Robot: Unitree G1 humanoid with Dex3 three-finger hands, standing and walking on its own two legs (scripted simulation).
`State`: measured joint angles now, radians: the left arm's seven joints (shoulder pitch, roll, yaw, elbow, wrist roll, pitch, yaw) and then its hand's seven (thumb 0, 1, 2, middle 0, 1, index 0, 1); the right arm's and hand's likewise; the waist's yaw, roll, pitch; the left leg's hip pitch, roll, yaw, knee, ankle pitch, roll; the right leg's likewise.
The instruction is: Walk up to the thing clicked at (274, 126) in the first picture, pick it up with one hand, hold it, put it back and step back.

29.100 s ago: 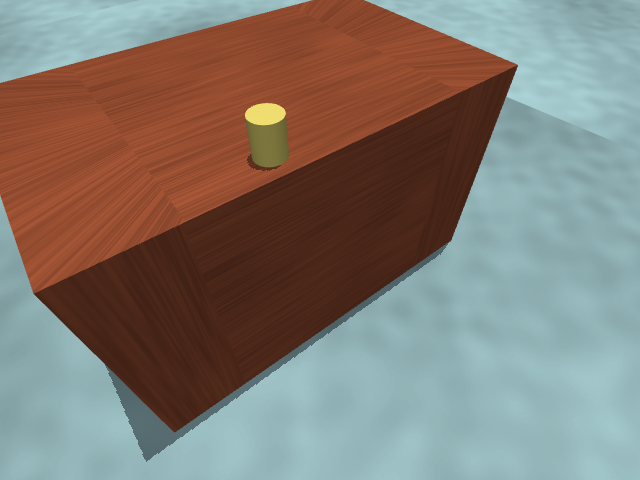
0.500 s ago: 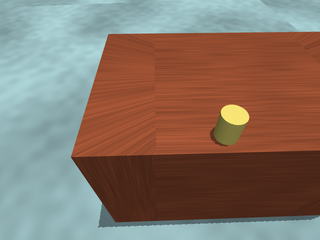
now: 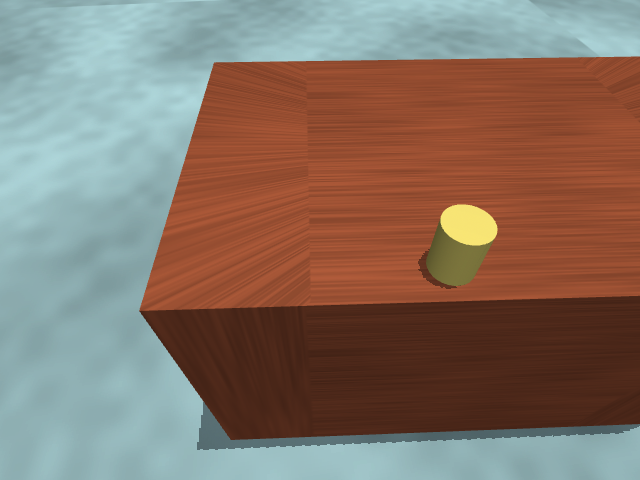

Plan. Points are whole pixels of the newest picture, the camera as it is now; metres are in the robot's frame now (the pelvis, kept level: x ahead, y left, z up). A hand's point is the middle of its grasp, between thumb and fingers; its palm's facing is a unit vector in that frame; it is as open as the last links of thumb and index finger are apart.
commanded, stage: step back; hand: right
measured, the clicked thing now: (459, 246) +0.44 -0.19 +0.02
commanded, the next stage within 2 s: none
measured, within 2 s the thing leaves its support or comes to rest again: neither
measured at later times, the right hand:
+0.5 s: hand out of the picture -0.03 -0.25 -0.16, palm faces -0.06 +0.90 -0.43, open 7.4 cm
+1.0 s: hand out of the picture -0.12 -0.27 -0.17, palm faces +0.02 +0.92 -0.38, open 7.4 cm
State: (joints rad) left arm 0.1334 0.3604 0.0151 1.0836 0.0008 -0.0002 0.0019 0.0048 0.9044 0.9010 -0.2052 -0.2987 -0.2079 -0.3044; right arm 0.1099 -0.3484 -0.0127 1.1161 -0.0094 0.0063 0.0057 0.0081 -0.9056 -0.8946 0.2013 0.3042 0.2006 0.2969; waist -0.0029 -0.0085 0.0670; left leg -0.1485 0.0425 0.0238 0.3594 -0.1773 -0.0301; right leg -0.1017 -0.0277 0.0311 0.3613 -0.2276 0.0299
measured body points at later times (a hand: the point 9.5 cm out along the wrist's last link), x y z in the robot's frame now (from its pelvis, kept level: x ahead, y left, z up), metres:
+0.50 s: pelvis -0.10 +0.03 -0.02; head -0.03 +0.06 +0.42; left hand +0.04 +0.34 -0.15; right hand -0.03 -0.29 -0.13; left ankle -0.10 +0.13 -0.75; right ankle -0.07 -0.13 -0.69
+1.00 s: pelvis -0.21 +0.01 -0.02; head -0.15 -0.01 +0.43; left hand -0.08 +0.31 -0.12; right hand -0.12 -0.31 -0.14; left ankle -0.23 +0.14 -0.68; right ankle -0.19 -0.11 -0.75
